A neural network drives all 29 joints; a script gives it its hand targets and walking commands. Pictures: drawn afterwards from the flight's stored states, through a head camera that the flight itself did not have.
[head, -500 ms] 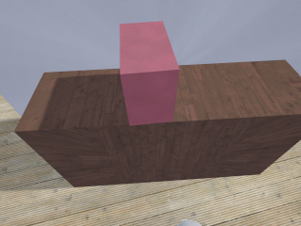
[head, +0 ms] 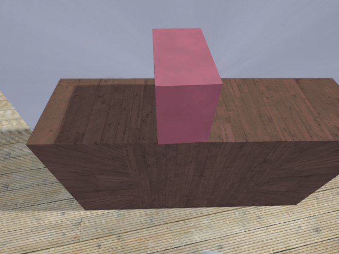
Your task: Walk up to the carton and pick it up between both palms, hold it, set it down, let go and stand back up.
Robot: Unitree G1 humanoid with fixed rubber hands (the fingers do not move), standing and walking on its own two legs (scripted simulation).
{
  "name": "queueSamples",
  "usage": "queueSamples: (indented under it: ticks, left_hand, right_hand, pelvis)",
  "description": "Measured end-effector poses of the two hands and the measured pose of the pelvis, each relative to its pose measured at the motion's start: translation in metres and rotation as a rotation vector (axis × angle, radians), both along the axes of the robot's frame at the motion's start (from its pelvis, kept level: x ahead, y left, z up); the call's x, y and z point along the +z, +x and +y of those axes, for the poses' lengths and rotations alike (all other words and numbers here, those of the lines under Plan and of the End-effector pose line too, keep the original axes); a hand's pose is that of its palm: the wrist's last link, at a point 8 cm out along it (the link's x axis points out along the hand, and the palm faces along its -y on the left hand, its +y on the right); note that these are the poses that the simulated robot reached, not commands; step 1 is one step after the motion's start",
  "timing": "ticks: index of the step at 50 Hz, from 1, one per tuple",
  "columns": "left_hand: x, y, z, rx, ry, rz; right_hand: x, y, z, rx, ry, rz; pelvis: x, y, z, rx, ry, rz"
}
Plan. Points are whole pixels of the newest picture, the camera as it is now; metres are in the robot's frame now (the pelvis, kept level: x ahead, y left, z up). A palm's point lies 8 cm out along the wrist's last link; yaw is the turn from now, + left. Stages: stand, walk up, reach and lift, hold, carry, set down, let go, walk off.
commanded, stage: walk up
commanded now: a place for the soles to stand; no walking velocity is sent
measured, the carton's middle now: (179, 85) +0.63 -0.03 +0.03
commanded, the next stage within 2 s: none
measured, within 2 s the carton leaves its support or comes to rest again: neither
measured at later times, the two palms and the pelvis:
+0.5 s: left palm out of the picture +0.08 +0.29 -0.11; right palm out of the picture +0.08 -0.32 -0.10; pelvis -0.02 -0.01 +0.00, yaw +0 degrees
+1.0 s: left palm out of the picture +0.07 +0.29 -0.11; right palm out of the picture +0.06 -0.32 -0.10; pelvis +0.00 -0.01 +0.00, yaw +0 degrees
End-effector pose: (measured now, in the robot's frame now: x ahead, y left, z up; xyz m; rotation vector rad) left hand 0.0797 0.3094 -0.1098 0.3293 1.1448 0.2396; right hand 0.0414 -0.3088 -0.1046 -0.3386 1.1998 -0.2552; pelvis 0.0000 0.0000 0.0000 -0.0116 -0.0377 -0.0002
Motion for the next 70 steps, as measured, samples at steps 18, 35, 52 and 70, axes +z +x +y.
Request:
queueSamples:
  ticks: [18,35,52,70]
  left_hand:
    - [-0.002,0.007,-0.015,-0.021,-0.027,-0.045]
    - [-0.006,-0.005,-0.013,-0.010,-0.035,-0.003]
    - [-0.008,-0.006,-0.015,-0.023,-0.061,0.034]
    - [-0.001,0.133,-0.037,-0.061,-0.077,-0.134]
  right_hand:
    - [0.009,0.041,-0.005,0.059,-0.006,-0.127]
    - [0.004,0.027,-0.005,0.052,-0.002,-0.088]
    - [0.003,0.019,-0.008,0.025,0.006,-0.032]
    - [-0.001,0.012,-0.026,-0.018,-0.026,0.114]
  pelvis:
    - [-0.001,-0.013,-0.009,-0.005,0.013,0.001]
    - [-0.001,-0.015,-0.009,-0.003,0.014,-0.001]
    - [0.001,0.013,-0.009,0.002,0.016,0.036]
    - [-0.007,0.096,-0.025,0.015,0.031,-0.060]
